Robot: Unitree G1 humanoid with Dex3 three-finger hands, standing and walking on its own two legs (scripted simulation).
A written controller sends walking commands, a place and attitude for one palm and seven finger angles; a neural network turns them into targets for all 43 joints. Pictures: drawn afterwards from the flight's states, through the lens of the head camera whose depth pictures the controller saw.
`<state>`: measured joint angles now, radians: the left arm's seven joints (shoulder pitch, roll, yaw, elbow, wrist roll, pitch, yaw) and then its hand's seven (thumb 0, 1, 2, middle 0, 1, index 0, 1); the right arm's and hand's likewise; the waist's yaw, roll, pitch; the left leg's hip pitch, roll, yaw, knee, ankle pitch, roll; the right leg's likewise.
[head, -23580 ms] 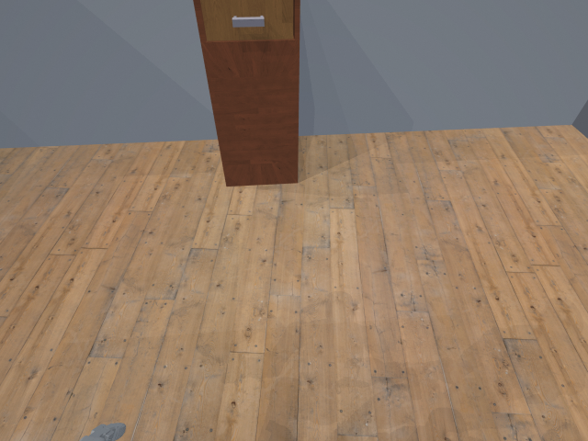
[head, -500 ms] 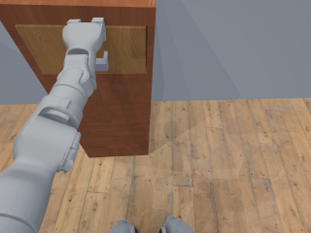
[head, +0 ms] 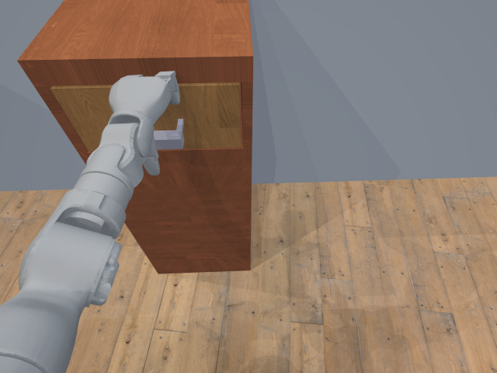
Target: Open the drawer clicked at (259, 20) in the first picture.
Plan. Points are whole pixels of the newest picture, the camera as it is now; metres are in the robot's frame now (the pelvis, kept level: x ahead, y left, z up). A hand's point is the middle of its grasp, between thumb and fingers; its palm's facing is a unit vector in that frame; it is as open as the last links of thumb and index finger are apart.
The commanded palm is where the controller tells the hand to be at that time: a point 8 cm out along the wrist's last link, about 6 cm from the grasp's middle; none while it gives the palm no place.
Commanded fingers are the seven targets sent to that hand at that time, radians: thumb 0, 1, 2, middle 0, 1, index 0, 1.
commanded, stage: lift the fingers back up to retry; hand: left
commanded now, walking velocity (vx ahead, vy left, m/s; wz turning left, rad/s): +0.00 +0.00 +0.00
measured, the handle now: (154, 132) +0.55 +0.14 +0.07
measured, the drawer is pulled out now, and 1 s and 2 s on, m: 0.00 0.00 0.00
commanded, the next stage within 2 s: re-aim the fingers above the handle in 0.06 s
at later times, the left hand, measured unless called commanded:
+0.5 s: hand (152, 122) +0.51 +0.12 +0.13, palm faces +0.01 -0.04 -1.00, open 13.5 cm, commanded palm +0.50 +0.15 +0.19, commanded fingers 0.00 -0.50 0.30 -0.30 -1.20 -0.30 -1.20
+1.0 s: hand (137, 119) +0.51 +0.15 +0.13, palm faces +0.01 -0.04 -1.00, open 13.6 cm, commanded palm +0.49 +0.15 +0.19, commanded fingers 0.00 -0.50 0.30 -0.30 -1.20 -0.30 -1.20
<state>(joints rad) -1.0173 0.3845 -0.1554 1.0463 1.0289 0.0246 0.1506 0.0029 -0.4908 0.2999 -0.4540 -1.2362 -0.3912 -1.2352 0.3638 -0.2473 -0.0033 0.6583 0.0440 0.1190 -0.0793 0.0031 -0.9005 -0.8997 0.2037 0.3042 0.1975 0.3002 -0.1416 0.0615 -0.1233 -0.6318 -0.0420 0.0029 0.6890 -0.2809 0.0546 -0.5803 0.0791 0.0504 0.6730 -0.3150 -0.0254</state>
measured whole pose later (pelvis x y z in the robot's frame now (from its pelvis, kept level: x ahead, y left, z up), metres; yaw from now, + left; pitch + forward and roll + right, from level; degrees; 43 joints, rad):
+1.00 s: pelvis +0.03 -0.02 +0.01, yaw +1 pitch +10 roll +0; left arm -0.89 0.42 -0.17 0.91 1.00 0.02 0.10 0.00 -0.49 0.30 -0.36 -1.21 -0.36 -1.23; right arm 0.31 -0.26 -0.03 0.67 0.04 0.15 -0.05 0.00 -0.90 -0.90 0.20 0.30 0.20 0.30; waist -0.09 0.05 -0.12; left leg -0.50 -0.04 -0.01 0.60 -0.28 0.03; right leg -0.45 0.08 0.04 0.60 -0.33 -0.06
